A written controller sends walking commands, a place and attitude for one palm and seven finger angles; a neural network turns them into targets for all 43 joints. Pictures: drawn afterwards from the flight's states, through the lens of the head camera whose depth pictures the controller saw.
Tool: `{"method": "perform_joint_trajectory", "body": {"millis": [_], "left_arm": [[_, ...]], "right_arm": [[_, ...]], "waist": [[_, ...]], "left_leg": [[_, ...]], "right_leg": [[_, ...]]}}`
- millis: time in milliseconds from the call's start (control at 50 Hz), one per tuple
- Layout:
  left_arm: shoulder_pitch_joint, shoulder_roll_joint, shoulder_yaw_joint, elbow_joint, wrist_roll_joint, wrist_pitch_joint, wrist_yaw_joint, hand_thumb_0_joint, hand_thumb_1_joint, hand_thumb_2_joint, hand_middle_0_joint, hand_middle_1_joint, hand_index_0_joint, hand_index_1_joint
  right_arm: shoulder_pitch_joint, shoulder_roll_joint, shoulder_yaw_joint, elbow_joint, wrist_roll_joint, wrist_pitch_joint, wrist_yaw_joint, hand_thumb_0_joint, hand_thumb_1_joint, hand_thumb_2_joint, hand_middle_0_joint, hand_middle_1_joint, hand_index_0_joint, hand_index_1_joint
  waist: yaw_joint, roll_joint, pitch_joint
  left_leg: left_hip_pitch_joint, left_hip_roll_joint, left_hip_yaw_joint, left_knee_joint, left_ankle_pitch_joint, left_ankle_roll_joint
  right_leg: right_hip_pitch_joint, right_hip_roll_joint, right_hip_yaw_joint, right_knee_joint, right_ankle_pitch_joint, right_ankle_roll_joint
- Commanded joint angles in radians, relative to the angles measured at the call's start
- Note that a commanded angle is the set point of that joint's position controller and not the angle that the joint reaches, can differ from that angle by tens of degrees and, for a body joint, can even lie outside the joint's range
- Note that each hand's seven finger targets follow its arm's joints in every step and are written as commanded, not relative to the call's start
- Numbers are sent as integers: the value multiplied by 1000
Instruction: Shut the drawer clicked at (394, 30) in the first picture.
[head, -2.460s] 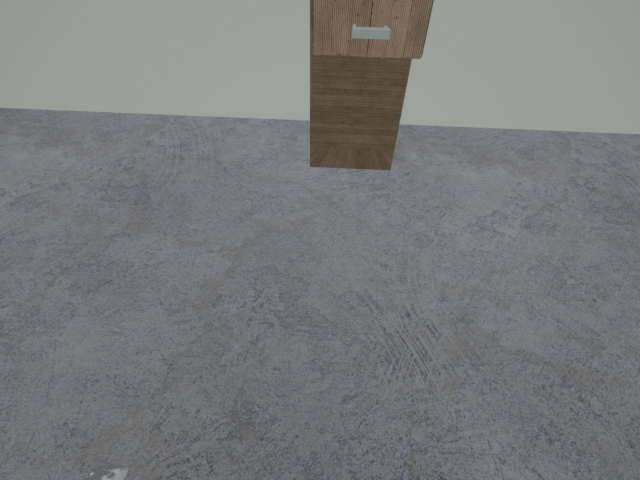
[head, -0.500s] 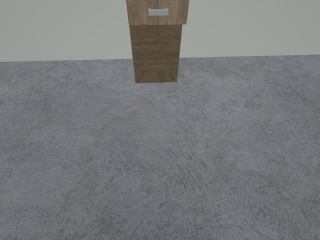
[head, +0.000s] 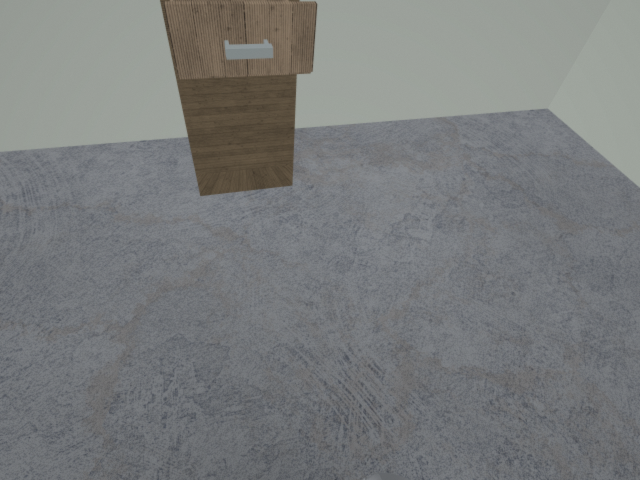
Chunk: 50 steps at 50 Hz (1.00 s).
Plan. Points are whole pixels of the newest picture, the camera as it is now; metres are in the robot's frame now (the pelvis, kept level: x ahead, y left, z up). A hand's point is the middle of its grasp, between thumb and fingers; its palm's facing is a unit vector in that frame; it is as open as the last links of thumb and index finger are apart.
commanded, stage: walk to a spot facing it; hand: left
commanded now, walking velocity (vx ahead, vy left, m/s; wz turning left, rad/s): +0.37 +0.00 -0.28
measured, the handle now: (247, 47) +1.08 +0.27 +0.03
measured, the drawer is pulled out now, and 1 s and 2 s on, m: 0.29 0.29 0.29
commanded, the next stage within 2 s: turn to face it in 1.06 s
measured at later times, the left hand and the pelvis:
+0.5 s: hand (263, 349) +0.35 +0.11 -0.17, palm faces -0.10 -0.98 -0.17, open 7.2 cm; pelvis +0.23 -0.04 -0.01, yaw -7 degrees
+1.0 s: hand (267, 265) +0.53 +0.14 -0.17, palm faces -0.19 -0.97 -0.16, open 7.3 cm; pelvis +0.46 -0.03 +0.01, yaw -15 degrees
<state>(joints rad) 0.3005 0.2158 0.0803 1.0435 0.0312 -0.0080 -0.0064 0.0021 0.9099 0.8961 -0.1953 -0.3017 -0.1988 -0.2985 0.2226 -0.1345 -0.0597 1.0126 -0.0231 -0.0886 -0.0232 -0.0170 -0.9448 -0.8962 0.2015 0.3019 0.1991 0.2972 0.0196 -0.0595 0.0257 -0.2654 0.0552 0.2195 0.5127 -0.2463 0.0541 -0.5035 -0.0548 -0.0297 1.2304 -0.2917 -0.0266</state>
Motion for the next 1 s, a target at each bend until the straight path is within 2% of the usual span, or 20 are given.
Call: {"method": "perform_joint_trajectory", "body": {"millis": [0, 100, 220, 260, 300, 320, 340, 360, 420, 480, 620, 660, 680, 700, 720, 740, 780, 820, 880, 980], "left_arm": [[48, -30, -1, -54, 9, 10, -22, 0, 900, 900, -200, -300, -200, -300], [-135, -16, -12, -108, 9, 7, -31, 0, 900, 900, -200, -300, -200, -300], [-291, -17, -21, -144, 2, -9, -30, 0, 900, 900, -200, -300, -200, -300], [-246, -10, -20, -130, 2, -17, -29, 0, 900, 900, -200, -300, -200, -300], [-32, 30, -6, -57, 6, -34, -22, 0, 900, 900, -200, -300, -200, -300], [107, 110, 15, -17, 9, -48, -10, 0, 900, 900, -200, -300, -200, -300], [238, 224, 45, 15, -1, -52, 5, 0, 900, 900, -200, -300, -200, -300], [240, 257, 48, 22, -22, -49, 9, 0, 900, 900, -200, -300, -200, -300], [17, 114, 12, -22, -16, -53, 23, 0, 900, 900, -200, -300, -200, -300], [-35, 53, -3, -29, -2, -67, 24, 0, 900, 900, -200, -300, -200, -300], [-7, 113, 4, -8, -3, -63, 8, 0, 900, 900, -200, -300, -200, -300], [-6, 120, 7, -7, -8, -56, 6, 0, 900, 900, -200, -300, -200, -300], [-6, 111, 6, -9, -11, -53, 3, 0, 900, 900, -200, -300, -200, -300], [11, 71, 0, -22, -16, -51, -3, 0, 900, 900, -200, -300, -200, -300], [8, 11, -13, -52, -22, -50, -10, 0, 900, 900, -200, -300, -200, -300], [-46, 51, -8, -66, -11, -46, 0, 0, 900, 900, -200, -300, -200, -300], [-90, 41, -1, -55, -8, -44, -15, 0, 900, 900, -200, -300, -200, -300], [-18, 9, -4, -21, -3, -29, -21, 0, 900, 900, -200, -300, -200, -300], [-4, -10, -3, -29, -1, -1, -21, 0, 900, 900, -200, -300, -200, -300], [-145, -29, -1, -101, 0, 9, -33, 0, 900, 900, -200, -300, -200, -300]], "right_arm": [[113, -115, -9, 4, -1, -13, 2, 0, -900, -900, 200, 300, 200, 300], [217, -135, -8, 48, 2, -13, 3, 0, -900, -900, 200, 300, 200, 300], [312, -142, -3, 98, -12, 3, 4, 0, -900, -900, 200, 300, 200, 300], [301, -159, -2, 103, -12, 7, 2, 0, -900, -900, 200, 300, 200, 300], [277, -170, -2, 102, 0, 10, 3, 0, -900, -900, 200, 300, 200, 300], [278, -144, 4, 88, 11, 9, 15, 0, -900, -900, 200, 300, 200, 300], [278, -77, 16, 52, 22, -1, 14, 0, -900, -900, 200, 300, 200, 300], [183, -112, 9, 32, 25, 0, 12, 0, -900, -900, 200, 300, 200, 300], [109, -75, 0, 23, 5, 24, 15, 0, -900, -900, 200, 300, 200, 300], [200, -30, 1, 49, -4, 55, 22, 0, -900, -900, 200, 300, 200, 300], [55, -58, 0, -23, -1, 33, 51, 0, -900, -900, 200, 300, 200, 300], [89, -92, -5, -13, -3, 24, 48, 0, -900, -900, 200, 300, 200, 300], [164, -126, -12, 12, -6, 18, 41, 0, -900, -900, 200, 300, 200, 300], [282, -211, -29, 43, -17, 12, 30, 0, -900, -900, 200, 300, 200, 300], [395, -323, -52, 58, -21, 12, 24, 0, -900, -900, 200, 300, 200, 300], [378, -289, -37, 69, -20, 18, 11, 0, -900, -900, 200, 300, 200, 300], [221, -200, -13, 20, -13, 13, 8, 0, -900, -900, 200, 300, 200, 300], [145, -148, 0, 10, -9, -2, 3, 0, -900, -900, 200, 300, 200, 300], [155, -140, 0, 15, -2, -9, 0, 0, -900, -900, 200, 300, 200, 300], [199, -141, -14, 37, -1, 0, 2, 0, -900, -900, 200, 300, 200, 300]], "waist": [[4, 134, 64], [-47, 123, 78], [-93, 155, 110], [-61, 168, 74], [41, 141, -49], [100, 34, -147], [122, -168, -270], [134, -102, -270], [19, 75, 1], [-60, -23, 23], [-31, -75, 49], [-59, -19, 55], [-97, 50, 29], [-143, 236, -36], [-162, 481, -73], [-165, 430, -49], [-101, 205, 90], [-38, 163, 77], [-20, 178, 55], [-48, 170, 99]], "left_leg": [[-2, 269, -213, -374, -51, 82], [191, 260, -131, -357, 144, 80], [268, 283, -68, -281, 365, 68], [296, 275, -31, -191, 545, 57], [240, 227, 32, 97, 736, 9], [-10, 188, 54, 346, 552, -30], [-316, 29, 47, 691, -223, -84], [-372, 37, -99, 842, -321, -64], [-375, 142, -195, 787, -126, -65], [-243, 143, -153, 589, -88, -91], [-124, 85, -88, 170, 6, -83], [19, 52, -43, 71, 46, -82], [150, 35, -37, 19, 26, -77], [309, 165, -240, -91, -80, -27], [379, 407, -580, -264, -170, 52], [334, 445, -664, -335, -248, 64], [166, 397, -488, -341, -232, 64], [119, 333, -277, -326, -38, 23], [129, 303, -132, -335, 114, 34], [194, 297, -10, -331, 206, 40]], "right_leg": [[-107, -77, 34, -89, 99, 23], [-169, -79, -25, -335, 156, 40], [-79, -33, -91, -548, 83, 0], [20, 11, -130, -609, 39, -24], [340, 72, -172, -718, 112, -58], [638, -67, -4, -730, 126, -117], [888, -373, 455, -806, 280, -257], [814, -408, 521, -884, 318, -293], [416, -311, 271, -970, 187, -198], [220, -227, 99, -1010, 181, -148], [246, -186, 90, -983, 18, -124], [209, -161, 74, -908, 25, -101], [173, -116, 32, -778, 92, -81], [75, -33, -25, -511, 95, -40], [-89, 74, -105, -186, -258, 2], [-156, 48, 15, -14, -263, -14], [-202, -44, 43, 62, -88, -17], [-135, -65, 34, 22, 5, 0], [-128, -78, 12, -59, 56, 26], [-155, -88, -59, -336, 108, 46]]}}
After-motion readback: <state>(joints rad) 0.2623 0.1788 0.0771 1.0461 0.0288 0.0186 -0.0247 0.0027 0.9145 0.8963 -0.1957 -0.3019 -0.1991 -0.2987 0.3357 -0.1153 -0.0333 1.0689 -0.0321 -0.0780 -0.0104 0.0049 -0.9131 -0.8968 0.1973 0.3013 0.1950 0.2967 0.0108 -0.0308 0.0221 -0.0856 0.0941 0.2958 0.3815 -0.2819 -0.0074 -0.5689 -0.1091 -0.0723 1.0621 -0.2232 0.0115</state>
